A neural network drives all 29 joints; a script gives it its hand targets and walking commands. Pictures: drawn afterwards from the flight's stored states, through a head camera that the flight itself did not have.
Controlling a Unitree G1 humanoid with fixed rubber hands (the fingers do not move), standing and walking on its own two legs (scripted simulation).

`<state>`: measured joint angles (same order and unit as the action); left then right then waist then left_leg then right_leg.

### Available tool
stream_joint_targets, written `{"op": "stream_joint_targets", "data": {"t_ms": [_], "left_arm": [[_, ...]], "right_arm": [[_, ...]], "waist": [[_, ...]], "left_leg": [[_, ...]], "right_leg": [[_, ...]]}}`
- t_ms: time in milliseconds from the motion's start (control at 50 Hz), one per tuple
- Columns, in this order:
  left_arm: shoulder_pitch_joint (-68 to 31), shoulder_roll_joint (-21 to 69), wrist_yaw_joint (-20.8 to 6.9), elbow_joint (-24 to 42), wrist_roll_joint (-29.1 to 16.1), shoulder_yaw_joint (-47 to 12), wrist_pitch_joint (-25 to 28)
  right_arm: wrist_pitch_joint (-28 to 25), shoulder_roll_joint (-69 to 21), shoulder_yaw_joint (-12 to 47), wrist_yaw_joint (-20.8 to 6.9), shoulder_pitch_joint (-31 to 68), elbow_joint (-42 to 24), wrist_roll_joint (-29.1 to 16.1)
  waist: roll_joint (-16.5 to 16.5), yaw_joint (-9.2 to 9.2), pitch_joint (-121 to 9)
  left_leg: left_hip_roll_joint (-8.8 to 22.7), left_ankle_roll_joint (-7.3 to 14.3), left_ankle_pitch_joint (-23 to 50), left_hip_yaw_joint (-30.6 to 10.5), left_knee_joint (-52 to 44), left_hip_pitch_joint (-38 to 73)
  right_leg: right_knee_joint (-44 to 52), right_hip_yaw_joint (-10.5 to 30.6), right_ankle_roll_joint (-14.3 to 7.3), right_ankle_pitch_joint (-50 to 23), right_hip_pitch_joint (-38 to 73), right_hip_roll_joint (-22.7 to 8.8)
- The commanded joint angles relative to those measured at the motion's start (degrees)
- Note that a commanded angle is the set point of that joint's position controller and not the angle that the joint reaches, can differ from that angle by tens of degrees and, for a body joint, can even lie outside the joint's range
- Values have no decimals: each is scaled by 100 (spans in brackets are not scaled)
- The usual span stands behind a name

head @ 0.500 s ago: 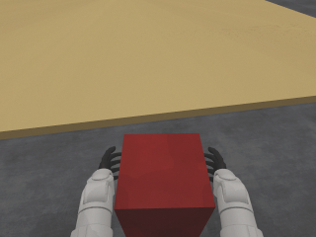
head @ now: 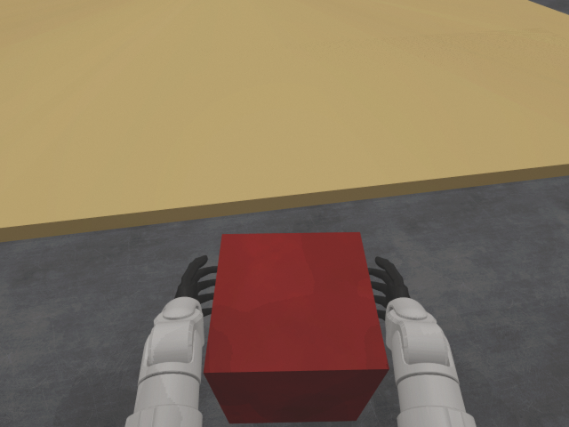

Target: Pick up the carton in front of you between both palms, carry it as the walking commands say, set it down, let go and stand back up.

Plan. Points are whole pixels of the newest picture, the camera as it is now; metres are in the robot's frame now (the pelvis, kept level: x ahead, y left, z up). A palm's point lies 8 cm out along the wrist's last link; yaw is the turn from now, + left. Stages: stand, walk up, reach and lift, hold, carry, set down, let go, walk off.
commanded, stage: reach and lift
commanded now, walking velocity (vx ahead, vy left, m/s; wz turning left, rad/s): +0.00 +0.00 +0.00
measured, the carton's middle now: (292, 331) +0.30 +0.00 -0.04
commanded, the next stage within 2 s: hold in 0.38 s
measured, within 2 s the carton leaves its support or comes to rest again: neither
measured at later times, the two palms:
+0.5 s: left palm (183, 303) +0.29 +0.15 +0.05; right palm (398, 304) +0.29 -0.15 +0.05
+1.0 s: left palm (182, 305) +0.29 +0.15 +0.05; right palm (400, 305) +0.29 -0.15 +0.05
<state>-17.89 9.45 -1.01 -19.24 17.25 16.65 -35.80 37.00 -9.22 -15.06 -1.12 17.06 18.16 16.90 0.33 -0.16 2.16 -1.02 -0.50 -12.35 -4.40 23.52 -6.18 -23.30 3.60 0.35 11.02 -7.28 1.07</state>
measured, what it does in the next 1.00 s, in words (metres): stands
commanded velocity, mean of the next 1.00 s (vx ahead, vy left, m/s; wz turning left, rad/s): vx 0.04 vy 0.00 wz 0.00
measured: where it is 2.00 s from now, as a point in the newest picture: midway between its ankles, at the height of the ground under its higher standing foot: (278, 390)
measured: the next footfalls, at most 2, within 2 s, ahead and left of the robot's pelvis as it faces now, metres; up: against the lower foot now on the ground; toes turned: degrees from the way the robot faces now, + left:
right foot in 1.36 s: +0.17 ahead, -0.09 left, +0.00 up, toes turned -8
left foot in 1.72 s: +0.44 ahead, +0.15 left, +0.00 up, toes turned +15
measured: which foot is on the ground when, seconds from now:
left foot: down 0.00-1.00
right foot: down 0.00-1.00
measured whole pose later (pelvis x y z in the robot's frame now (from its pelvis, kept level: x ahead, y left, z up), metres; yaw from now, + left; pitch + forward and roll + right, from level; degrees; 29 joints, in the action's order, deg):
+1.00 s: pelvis +0.00 +0.00 +0.00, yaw +0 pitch -5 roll +0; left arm -16.9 9.1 -0.7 -13.6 16.0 14.3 -43.2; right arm 44.1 -8.9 -13.2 -0.8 16.0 12.7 15.5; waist 0.1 -0.2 -0.6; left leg -1.1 -0.5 -14.3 -4.5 25.8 -7.2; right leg -24.8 3.2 0.5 12.5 -7.8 1.0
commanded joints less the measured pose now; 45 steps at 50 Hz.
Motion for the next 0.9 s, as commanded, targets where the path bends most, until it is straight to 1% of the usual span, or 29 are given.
{"op": "stream_joint_targets", "data": {"t_ms": [0, 160, 340, 380, 440, 460, 480, 520, 560, 600, 720, 800, 880], "left_arm": [[-2449, 5241, -1302, 79, -1293, -3092, 48], [-2186, 5221, -1276, 394, -1400, -3230, -74], [-2195, 5212, -1251, 532, -1448, -3282, -201], [-2207, 5247, -1242, 664, -1510, -3395, -236], [-2077, 5241, -1199, 1059, -1668, -3666, -368], [-2001, 5187, -1178, 1119, -1676, -3670, -433], [-1921, 5107, -1158, 1129, -1654, -3631, -498], [-1846, 4946, -1139, 1031, -1560, -3470, -608], [-1938, 4870, -1151, 902, -1484, -3337, -658], [-2136, 4917, -1181, 886, -1493, -3336, -657], [-2598, 5083, -1240, 846, -1562, -3417, -594], [-2693, 5081, -1251, 697, -1517, -3365, -580], [-2724, 5068, -1266, 607, -1482, -3318, -571]], "right_arm": [[-146, -5270, 3082, -1204, 2596, -226, -1313], [-35, -5206, 3193, -1192, 2342, -525, -1405], [76, -5108, 3223, -1201, 2381, -673, -1440], [106, -5135, 3344, -1204, 2408, -810, -1507], [239, -5148, 3638, -1177, 2311, -1211, -1676], [306, -5093, 3646, -1158, 2236, -1269, -1682], [373, -5016, 3606, -1139, 2154, -1274, -1658], [480, -4854, 3437, -1114, 2061, -1166, -1560], [525, -4774, 3285, -1117, 2123, -1026, -1479], [523, -4825, 3272, -1140, 2305, -1004, -1484], [468, -5013, 3364, -1179, 2763, -972, -1540], [457, -5038, 3321, -1187, 2864, -826, -1504], [457, -5069, 3279, -1193, 2891, -733, -1478]], "waist": [[-43, 4, -1650], [-25, -5, -1598], [1, -8, -1478], [8, -2, -1552], [8, 20, -1762], [7, 26, -1727], [7, 29, -1605], [14, 23, -1236], [19, 9, -939], [21, 2, -904], [-4, 17, -1163], [-13, 22, -1150], [-24, 23, -1159]], "left_leg": [[-461, 27, 1136, 22, -375, 222], [-460, 12, 1405, -9, -439, 333], [-439, 7, 1282, -13, -488, 365], [-432, 3, 1351, -21, -493, 421], [-422, -9, 1698, -51, -514, 600], [-421, -10, 1718, -55, -539, 622], [-418, -8, 1634, -55, -578, 614], [-411, 3, 1244, -38, -659, 507], [-401, 20, 804, -13, -699, 369], [-391, 32, 585, 0, -682, 298], [-382, 49, 392, 20, -580, 252], [-376, 59, 228, 36, -582, 202], [-378, 66, 232, 47, -591, 195]], "right_leg": [[289, 49, 20, -1204, 785, 413], [350, 66, 16, -1446, 872, 430], [386, 47, -1, -1242, 828, 440], [390, 46, -4, -1275, 865, 446], [426, 69, 10, -1571, 1032, 457], [454, 74, 15, -1598, 1062, 455], [491, 74, 15, -1525, 1050, 452], [563, 59, -2, -1148, 932, 440], [600, 41, -25, -714, 781, 425], [584, 32, -40, -505, 725, 414], [485, 19, -35, -347, 743, 397], [484, 13, -31, -194, 720, 383], [497, 16, -24, -210, 737, 376]]}}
